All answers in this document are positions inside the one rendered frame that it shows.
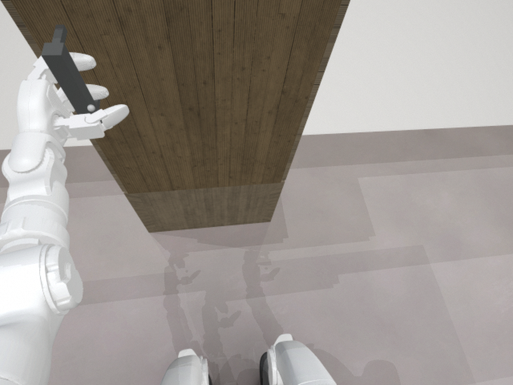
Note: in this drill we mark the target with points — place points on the robot left forearm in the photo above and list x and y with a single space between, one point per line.
37 203

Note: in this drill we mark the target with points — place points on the left robot hand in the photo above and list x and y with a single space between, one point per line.
39 106

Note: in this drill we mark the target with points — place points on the handle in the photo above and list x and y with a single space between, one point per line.
62 66

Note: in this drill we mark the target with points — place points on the cupboard door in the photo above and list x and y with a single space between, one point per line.
216 89

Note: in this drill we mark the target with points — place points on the robot left upper arm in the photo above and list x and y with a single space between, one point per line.
38 286

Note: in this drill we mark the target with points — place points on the robot shin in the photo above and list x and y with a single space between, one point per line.
282 338
186 352

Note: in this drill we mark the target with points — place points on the left robot shin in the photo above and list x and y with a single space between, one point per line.
186 352

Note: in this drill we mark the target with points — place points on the right robot shin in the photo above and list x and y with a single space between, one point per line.
282 338

